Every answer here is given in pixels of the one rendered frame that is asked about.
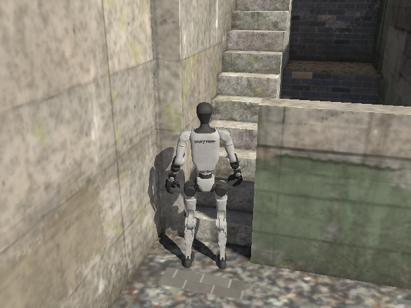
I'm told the right robot upper arm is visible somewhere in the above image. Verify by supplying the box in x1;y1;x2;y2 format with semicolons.
218;130;237;163

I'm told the right robot hand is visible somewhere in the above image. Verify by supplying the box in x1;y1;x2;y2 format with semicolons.
227;174;243;187

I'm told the right robot forearm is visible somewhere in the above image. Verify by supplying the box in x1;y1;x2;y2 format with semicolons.
230;154;241;176

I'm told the left robot hand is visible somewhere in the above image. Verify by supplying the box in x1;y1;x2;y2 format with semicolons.
165;179;180;194

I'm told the left robot upper arm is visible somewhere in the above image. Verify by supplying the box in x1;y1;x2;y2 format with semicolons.
174;130;191;166

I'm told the left robot forearm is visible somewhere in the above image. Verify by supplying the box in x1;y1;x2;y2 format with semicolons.
167;156;180;182

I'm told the left robot thigh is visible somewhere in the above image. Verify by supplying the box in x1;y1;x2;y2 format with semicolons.
184;180;197;229

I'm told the robot left foot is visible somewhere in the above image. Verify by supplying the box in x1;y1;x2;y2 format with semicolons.
184;251;195;268

